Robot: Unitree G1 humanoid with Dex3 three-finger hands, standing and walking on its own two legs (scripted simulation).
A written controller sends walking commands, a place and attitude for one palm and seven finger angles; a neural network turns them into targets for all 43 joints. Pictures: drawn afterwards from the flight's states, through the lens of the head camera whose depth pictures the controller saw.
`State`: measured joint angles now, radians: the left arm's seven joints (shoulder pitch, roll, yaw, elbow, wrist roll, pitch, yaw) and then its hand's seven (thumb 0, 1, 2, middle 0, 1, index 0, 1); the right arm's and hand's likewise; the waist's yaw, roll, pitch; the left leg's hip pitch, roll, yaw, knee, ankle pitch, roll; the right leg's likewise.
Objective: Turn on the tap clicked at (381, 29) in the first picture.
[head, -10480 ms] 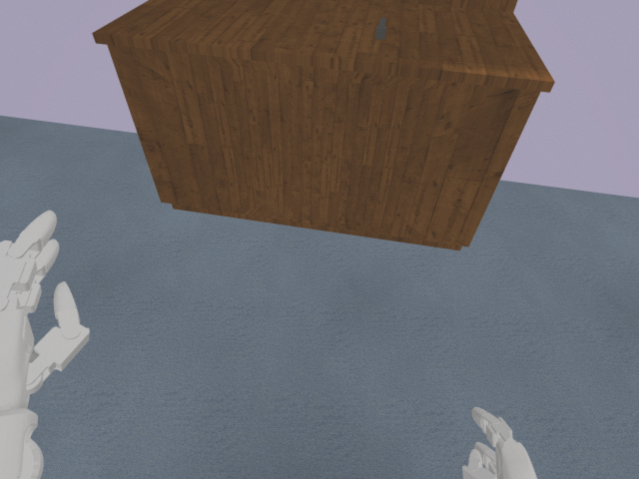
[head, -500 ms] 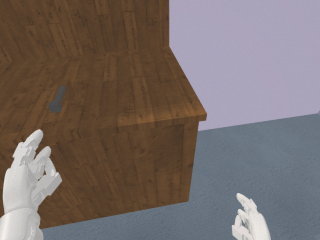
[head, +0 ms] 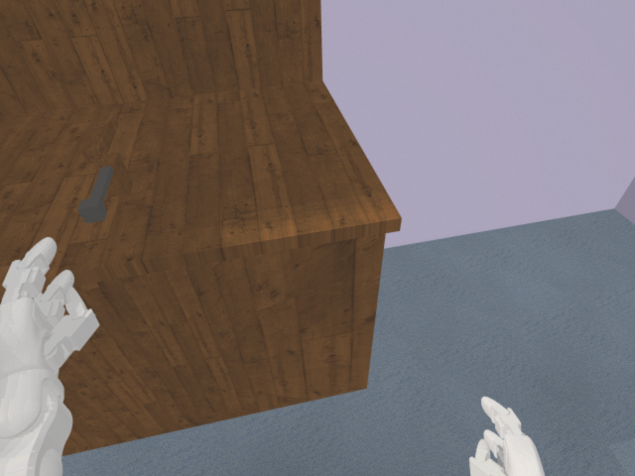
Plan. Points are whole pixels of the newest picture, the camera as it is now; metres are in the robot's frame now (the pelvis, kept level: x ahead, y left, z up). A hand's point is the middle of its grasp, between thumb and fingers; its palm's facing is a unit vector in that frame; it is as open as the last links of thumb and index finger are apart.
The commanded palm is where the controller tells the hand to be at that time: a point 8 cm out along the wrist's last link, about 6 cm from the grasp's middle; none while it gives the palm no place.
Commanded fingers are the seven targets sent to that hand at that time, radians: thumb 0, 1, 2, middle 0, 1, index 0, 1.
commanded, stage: reach beside the lever's end, fingers flat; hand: left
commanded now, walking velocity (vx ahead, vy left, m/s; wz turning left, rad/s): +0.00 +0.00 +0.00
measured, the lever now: (92, 210) +0.44 +0.41 +0.11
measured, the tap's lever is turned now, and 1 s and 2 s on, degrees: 0 0 1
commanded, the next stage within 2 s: push the lever round in 1.62 s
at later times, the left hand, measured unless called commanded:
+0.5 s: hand (76, 278) +0.29 +0.34 +0.12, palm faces +0.56 -0.83 -0.08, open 7.6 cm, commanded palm +0.26 +0.38 +0.12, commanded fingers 0.00 0.90 0.90 -0.17 -0.21 -0.17 -0.21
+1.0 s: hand (81, 245) +0.37 +0.39 +0.10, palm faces +0.55 -0.83 -0.07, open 7.8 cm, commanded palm +0.33 +0.43 +0.10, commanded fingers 0.00 0.90 0.90 -0.15 -0.15 -0.15 -0.15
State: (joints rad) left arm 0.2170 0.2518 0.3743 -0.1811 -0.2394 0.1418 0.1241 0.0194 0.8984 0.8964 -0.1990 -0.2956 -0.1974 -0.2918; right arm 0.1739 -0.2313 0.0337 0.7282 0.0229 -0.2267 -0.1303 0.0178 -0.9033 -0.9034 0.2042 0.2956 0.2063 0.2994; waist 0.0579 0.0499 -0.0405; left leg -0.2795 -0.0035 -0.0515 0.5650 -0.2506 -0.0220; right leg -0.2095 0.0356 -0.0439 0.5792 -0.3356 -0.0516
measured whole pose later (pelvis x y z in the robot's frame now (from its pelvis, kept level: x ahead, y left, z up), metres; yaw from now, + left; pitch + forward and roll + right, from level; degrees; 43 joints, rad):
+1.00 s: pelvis +0.00 +0.03 -0.01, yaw -1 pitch +7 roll -1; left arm -0.40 0.55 0.62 0.76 -0.15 -0.13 -0.05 0.02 0.90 0.90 -0.16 -0.18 -0.16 -0.17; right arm 0.33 -0.27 0.01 0.72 0.02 -0.12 -0.11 0.01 -0.90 -0.90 0.21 0.30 0.21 0.30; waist -0.04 0.02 -0.07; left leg -0.52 0.00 -0.03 0.70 -0.30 0.01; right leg -0.43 0.04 -0.02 0.65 -0.35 -0.02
